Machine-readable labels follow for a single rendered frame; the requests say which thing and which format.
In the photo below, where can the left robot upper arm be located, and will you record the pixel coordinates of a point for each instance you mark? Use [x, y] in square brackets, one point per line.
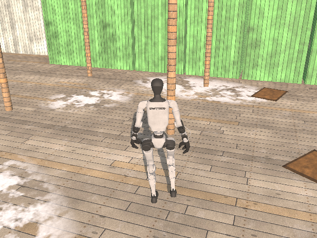
[140, 113]

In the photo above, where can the robot left hand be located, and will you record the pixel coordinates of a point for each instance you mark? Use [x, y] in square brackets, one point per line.
[137, 141]

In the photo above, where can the right robot upper arm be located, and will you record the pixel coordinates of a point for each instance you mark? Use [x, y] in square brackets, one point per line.
[176, 113]

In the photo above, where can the robot right forearm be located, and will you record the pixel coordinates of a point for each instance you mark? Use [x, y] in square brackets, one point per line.
[183, 133]

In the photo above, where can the robot right hand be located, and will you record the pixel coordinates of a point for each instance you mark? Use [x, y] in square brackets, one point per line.
[187, 146]

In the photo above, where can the left robot thigh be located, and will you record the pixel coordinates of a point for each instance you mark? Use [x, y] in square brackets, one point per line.
[148, 151]

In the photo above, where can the robot left forearm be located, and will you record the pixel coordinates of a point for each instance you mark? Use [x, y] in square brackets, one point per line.
[135, 132]

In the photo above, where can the robot torso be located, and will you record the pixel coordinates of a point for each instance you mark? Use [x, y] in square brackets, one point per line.
[158, 117]

